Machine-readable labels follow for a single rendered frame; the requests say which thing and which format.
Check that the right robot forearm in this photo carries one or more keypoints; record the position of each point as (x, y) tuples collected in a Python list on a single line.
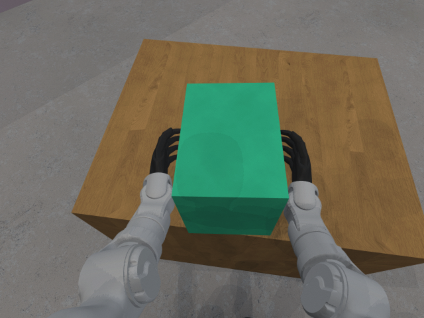
[(311, 241)]

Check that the carton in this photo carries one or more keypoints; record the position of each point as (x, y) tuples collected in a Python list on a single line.
[(230, 175)]

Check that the left robot forearm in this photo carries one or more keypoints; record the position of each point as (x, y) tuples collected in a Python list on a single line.
[(150, 223)]

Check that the robot left upper arm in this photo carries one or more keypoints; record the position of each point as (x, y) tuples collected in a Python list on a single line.
[(116, 283)]

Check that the robot right upper arm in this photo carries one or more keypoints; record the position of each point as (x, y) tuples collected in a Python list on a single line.
[(334, 291)]

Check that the left robot hand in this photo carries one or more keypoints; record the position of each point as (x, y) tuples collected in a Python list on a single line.
[(160, 158)]

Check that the right robot hand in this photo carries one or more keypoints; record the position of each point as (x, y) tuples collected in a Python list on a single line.
[(299, 162)]

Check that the pedestal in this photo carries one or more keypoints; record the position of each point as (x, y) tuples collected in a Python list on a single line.
[(338, 105)]

